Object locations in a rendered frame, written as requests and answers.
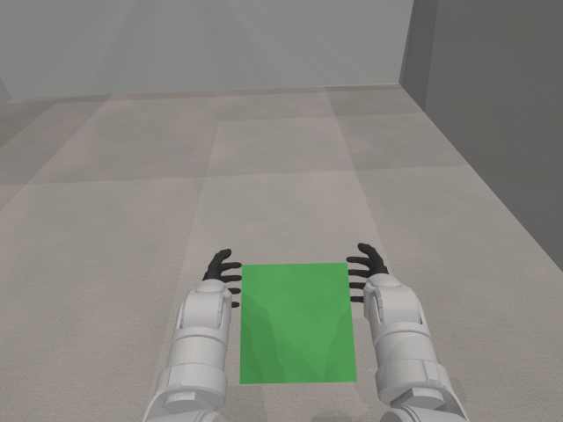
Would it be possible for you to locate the right robot forearm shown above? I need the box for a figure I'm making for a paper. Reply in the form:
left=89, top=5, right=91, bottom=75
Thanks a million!
left=363, top=273, right=471, bottom=422

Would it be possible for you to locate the left robot forearm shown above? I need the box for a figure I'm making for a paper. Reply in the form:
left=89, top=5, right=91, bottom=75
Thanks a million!
left=142, top=279, right=232, bottom=422

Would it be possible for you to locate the right robot hand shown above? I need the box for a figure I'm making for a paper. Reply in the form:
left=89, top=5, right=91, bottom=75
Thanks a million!
left=347, top=243, right=389, bottom=303

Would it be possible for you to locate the left robot hand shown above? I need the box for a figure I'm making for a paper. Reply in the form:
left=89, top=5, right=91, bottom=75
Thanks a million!
left=202, top=249, right=242, bottom=308

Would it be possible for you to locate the carton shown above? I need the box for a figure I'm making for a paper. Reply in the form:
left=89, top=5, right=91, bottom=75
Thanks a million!
left=239, top=263, right=357, bottom=384

